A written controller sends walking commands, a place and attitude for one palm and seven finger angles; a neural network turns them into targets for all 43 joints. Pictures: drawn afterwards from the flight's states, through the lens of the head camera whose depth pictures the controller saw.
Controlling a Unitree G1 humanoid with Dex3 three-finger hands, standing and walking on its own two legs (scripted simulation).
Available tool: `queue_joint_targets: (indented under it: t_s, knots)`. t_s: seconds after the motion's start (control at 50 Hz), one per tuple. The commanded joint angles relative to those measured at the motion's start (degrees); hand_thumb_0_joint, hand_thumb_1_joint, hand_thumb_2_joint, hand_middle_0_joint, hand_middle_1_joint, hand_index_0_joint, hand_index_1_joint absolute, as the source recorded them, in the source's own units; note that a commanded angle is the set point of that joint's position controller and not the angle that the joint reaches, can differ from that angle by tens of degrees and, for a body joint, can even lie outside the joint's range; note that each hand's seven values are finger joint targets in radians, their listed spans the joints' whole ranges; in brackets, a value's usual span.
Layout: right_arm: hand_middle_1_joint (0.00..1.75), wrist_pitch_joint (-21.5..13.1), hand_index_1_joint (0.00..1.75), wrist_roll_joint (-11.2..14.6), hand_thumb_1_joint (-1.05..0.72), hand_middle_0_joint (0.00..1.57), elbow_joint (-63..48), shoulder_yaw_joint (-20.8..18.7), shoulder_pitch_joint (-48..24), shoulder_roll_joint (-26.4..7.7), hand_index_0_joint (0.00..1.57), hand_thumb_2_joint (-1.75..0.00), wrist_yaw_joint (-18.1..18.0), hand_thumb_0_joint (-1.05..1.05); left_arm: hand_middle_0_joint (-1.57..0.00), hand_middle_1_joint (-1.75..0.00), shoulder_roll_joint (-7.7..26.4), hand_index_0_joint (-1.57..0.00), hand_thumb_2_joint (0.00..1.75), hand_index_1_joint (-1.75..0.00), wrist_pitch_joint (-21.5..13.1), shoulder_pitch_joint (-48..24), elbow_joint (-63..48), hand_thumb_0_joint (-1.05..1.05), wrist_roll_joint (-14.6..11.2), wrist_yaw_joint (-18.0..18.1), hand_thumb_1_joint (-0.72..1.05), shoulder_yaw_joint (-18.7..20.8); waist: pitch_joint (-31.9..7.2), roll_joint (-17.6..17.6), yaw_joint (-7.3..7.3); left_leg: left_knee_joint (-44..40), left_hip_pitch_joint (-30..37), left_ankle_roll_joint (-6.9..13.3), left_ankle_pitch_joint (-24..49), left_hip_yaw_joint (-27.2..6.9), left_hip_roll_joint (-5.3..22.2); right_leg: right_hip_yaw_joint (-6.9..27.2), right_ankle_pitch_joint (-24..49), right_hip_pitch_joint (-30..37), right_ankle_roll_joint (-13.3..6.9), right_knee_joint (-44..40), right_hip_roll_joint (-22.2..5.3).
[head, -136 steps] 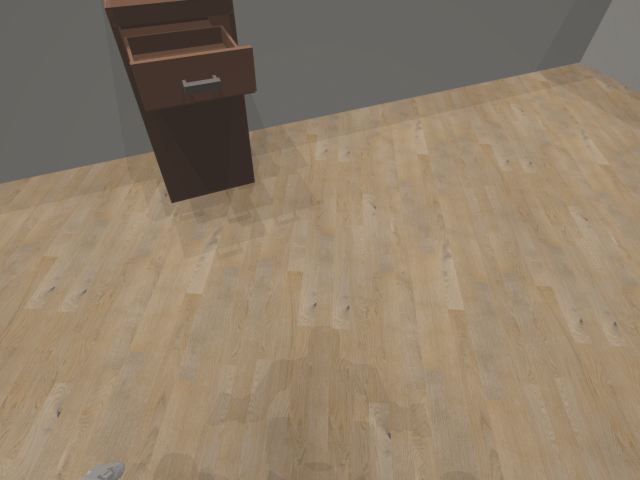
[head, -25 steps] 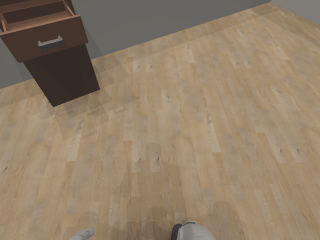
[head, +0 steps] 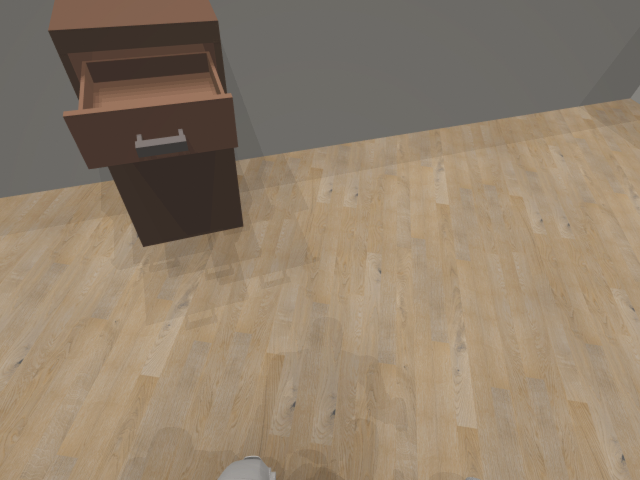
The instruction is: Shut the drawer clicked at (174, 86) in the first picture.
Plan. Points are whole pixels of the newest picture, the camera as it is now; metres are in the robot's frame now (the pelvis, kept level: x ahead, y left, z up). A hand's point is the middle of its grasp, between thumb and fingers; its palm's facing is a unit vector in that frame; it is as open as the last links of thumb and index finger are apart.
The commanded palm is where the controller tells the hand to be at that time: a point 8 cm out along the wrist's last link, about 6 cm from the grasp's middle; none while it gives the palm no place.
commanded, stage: walk to a spot facing it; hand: left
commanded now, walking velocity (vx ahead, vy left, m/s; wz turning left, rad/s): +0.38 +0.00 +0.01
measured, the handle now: (161, 140) +0.77 +0.45 -0.08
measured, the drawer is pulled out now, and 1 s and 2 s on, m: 0.29 0.29 0.29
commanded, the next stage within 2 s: turn to face it in 0.44 s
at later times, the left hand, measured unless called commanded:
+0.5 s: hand (243, 362) +0.31 +0.16 -0.16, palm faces -0.08 -0.97 -0.23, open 7.4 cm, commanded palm none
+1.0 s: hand (240, 354) +0.35 +0.18 -0.20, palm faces +0.18 -0.97 -0.16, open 7.3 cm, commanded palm none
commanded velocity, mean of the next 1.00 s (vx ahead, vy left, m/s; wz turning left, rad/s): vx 0.16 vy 0.00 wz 0.22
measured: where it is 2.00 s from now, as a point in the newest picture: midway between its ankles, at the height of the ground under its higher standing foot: (324, 443)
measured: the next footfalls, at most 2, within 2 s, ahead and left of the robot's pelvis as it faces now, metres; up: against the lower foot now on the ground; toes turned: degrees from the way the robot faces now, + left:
left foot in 0.04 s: +0.15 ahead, +0.12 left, +0.00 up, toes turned +9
right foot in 0.50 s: +0.33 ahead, -0.16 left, +0.00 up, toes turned -14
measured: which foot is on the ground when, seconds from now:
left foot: up 0.00-0.02, down 0.04-0.50, up 0.52-0.92, down 0.94-1.00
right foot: down 0.00-0.04, up 0.06-0.48, down 0.50-0.94, up 0.96-1.00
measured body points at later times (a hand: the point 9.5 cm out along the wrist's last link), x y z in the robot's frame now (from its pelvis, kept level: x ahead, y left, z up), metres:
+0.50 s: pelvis +0.21 -0.03 +0.00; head +0.22 -0.04 +0.45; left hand +0.32 +0.21 -0.14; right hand +0.12 -0.24 -0.17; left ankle +0.11 +0.11 -0.73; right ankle +0.29 -0.14 -0.73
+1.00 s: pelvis +0.34 -0.01 -0.02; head +0.36 +0.03 +0.43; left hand +0.34 +0.23 -0.19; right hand +0.45 -0.26 -0.14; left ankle +0.40 +0.07 -0.73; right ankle +0.30 -0.15 -0.69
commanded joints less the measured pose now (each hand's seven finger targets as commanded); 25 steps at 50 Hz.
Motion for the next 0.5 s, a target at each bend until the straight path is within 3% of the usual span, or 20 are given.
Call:
queue_joint_targets:
  t_s: [0.0, 0.02, 0.04, 0.06, 0.08, 0.1, 0.14, 0.18, 0.28, 0.36, 0.4, 0.42, 0.44, 0.46, 0.48]
  knots:
    - [0.30, -2.5, 0.30, -1.0, -0.90, 0.20, 2.3, -2.0, 20.2, -9.5, 0.20, -0.90, -1.2, 0.00, -0.20, -0.30, 7.2, -0.20, 0.90, -0.30, -0.7, 1.3, -2.8, 0.00, -1.1, 0.1, 0.90, 1.5, -9.7, 8.1, -10.71, -11.5, 32.6, 5.4, 3.8, -8.0, 3.4, 2.9, 32.6, -15.7, -1.8, 25.9, -9.5]
    - [0.30, -2.6, 0.30, -0.9, -0.90, 0.20, 3.7, -3.4, 25.7, -15.8, 0.20, -0.90, -1.7, 0.00, -0.20, -0.30, 4.1, -0.20, 0.90, -0.30, -0.8, 2.0, -4.4, 0.00, -1.8, -0.7, 0.90, 0.7, -13.3, 20.8, -10.89, -17.7, 43.9, 11.9, 10.3, -30.3, 18.8, 2.8, -6.5, -32.9, 0.7, 45.2, -1.0]
    - [0.30, -2.1, 0.30, 0.1, -0.90, 0.20, 4.1, -3.1, 25.2, -14.9, 0.20, -0.90, -2.3, 0.00, -0.20, -0.30, 6.3, -0.20, 0.90, -0.30, -0.6, -1.6, -5.5, 0.00, -1.2, -0.3, 0.90, 1.2, -12.4, 13.2, -10.79, -20.7, 43.0, 14.0, 10.6, -31.9, 21.0, 9.7, -9.9, -37.4, -0.3, 52.5, -2.6]
    - [0.30, -1.9, 0.30, 0.3, -0.90, 0.20, 3.2, -2.7, 21.7, -13.3, 0.20, -0.90, -2.5, 0.00, -0.20, -0.30, 6.0, -0.20, 0.90, -0.30, -0.2, -5.0, -6.0, 0.00, -1.3, -0.3, 0.90, 1.3, -8.2, 7.7, -9.72, -22.1, 36.0, 13.2, 6.8, -28.6, 19.9, 10.9, -6.9, -39.0, -0.3, 55.3, -5.0]
    - [0.30, -2.3, 0.30, 0.3, -0.90, 0.20, 2.1, -2.1, 17.2, -10.6, 0.20, -0.90, -2.6, 0.00, -0.20, -0.30, 4.5, -0.20, 0.90, -0.30, 0.2, -6.7, -5.9, 0.00, -1.0, -0.6, 0.90, 1.4, -2.1, 4.7, -8.14, -24.4, 28.0, 11.7, 2.4, -24.7, 18.5, 11.9, -2.7, -40.1, -0.1, 55.2, -6.9]
    - [0.30, -2.7, 0.30, 0.1, -0.90, 0.20, 1.4, -1.2, 13.3, -7.7, 0.20, -0.90, -2.6, 0.00, -0.20, -0.30, 3.7, -0.20, 0.90, -0.30, 0.9, -5.7, -5.0, 0.00, -0.6, -1.0, 0.90, 1.7, 1.7, 2.8, -5.83, -26.6, 21.5, 9.6, -1.3, -20.2, 16.3, 13.0, 0.8, -37.8, 0.2, 53.0, -8.5]
    - [0.30, -3.3, 0.30, 0.1, -0.90, 0.20, 1.4, -0.4, 11.1, -5.2, 0.20, -0.90, -2.7, 0.00, -0.20, -0.30, 1.3, -0.20, 0.90, -0.30, 2.4, -2.2, -4.0, 0.00, 0.0, -1.3, 0.90, 1.5, 3.8, 4.7, -2.74, -28.5, 13.9, 7.3, -1.7, -12.2, 12.2, 12.3, 4.5, -33.4, 0.9, 48.4, -8.9]
    - [0.30, -3.7, 0.30, 0.1, -0.90, 0.20, 1.4, -0.8, 10.7, -4.0, 0.20, -0.90, -2.8, 0.00, -0.20, -0.30, 0.4, -0.20, 0.90, -0.30, 3.4, -0.8, -4.2, 0.00, 0.1, -1.4, 0.90, 1.8, 2.9, 6.3, -1.22, -29.9, 11.6, 7.3, -1.7, -7.4, 10.4, 11.7, 7.7, -31.9, 1.4, 44.1, -9.3]
    - [0.30, -3.8, 0.30, 0.2, -0.90, 0.20, 2.3, -1.0, 12.9, -6.2, 0.20, -0.90, -2.5, 0.00, -0.20, -0.30, 1.4, -0.20, 0.90, -0.30, 4.1, -8.4, -7.6, 0.00, -0.1, -2.1, 0.90, 1.9, 5.2, 6.4, -2.22, -32.2, 14.3, 8.3, -2.0, -4.3, 10.4, 10.2, 12.6, -33.4, 2.3, 28.9, -10.2]
    - [0.30, -3.2, 0.30, -0.2, -0.90, 0.20, 3.8, -1.5, 15.8, -7.2, 0.20, -0.90, -2.2, 0.00, -0.20, -0.30, 2.1, -0.20, 0.90, -0.30, 3.4, -13.9, -9.6, 0.00, -0.3, -2.1, 0.90, 2.1, 5.4, 6.0, -4.05, -28.7, 18.7, 7.8, 0.9, -2.6, 11.1, 7.3, 10.9, -29.9, 2.0, 17.5, -7.7]
    - [0.30, -2.8, 0.30, -0.5, -0.90, 0.20, 4.1, -1.6, 15.8, -7.7, 0.20, -0.90, -2.3, 0.00, -0.20, -0.30, 2.5, -0.20, 0.90, -0.30, 3.1, -13.6, -9.8, 0.00, -0.2, -2.2, 0.90, 2.3, 5.2, 6.9, -3.54, -25.3, 19.2, 6.9, 1.7, -1.6, 11.3, 6.3, 10.5, -26.1, 1.4, 14.3, -6.4]
    - [0.30, -2.5, 0.30, -0.5, -0.90, 0.20, 4.4, -1.6, 16.2, -7.5, 0.20, -0.90, -2.3, 0.00, -0.20, -0.30, 2.8, -0.20, 0.90, -0.30, 2.8, -12.6, -9.3, 0.00, 0.0, -2.2, 0.90, 2.4, 4.5, 5.7, -3.18, -22.2, 18.8, 6.1, 3.4, -0.9, 10.5, 4.9, 10.6, -22.4, 1.0, 12.2, -4.9]
    - [0.30, -2.3, 0.30, -0.4, -0.90, 0.20, 4.4, -1.5, 15.6, -7.5, 0.20, -0.90, -2.3, 0.00, -0.20, -0.30, 3.8, -0.20, 0.90, -0.30, 2.4, -7.8, -7.9, 0.00, 0.0, -2.1, 0.90, 2.8, 2.4, 4.4, -0.65, -15.5, 17.7, 4.8, 7.3, 1.1, 8.8, 4.0, 11.2, -15.7, 0.5, 8.9, -3.5]
    - [0.30, -2.4, 0.30, 0.0, -0.90, 0.20, 4.4, -1.1, 16.0, -6.3, 0.20, -0.90, -2.0, 0.00, -0.20, -0.30, 7.0, -0.20, 0.90, -0.30, 1.7, -0.6, -5.6, 0.00, 0.3, -1.7, 0.90, 3.4, -1.9, -1.2, 2.48, -3.1, 13.4, 2.7, 8.9, 3.6, 5.2, 7.2, 10.7, -4.7, -0.9, 6.0, -4.6]
    - [0.30, -2.6, 0.30, 0.6, -0.90, 0.20, 3.3, -0.3, 17.6, -2.4, 0.20, -0.90, -1.5, 0.00, -0.20, -0.30, 13.4, -0.20, 0.90, -0.30, 0.7, 6.2, -3.8, 0.00, 0.7, -1.0, 0.90, 5.0, -7.3, -16.6, 4.36, 16.0, -0.1, 0.0, -6.8, 7.2, -1.1, 27.4, 11.0, 7.2, -5.5, 0.6, -19.5]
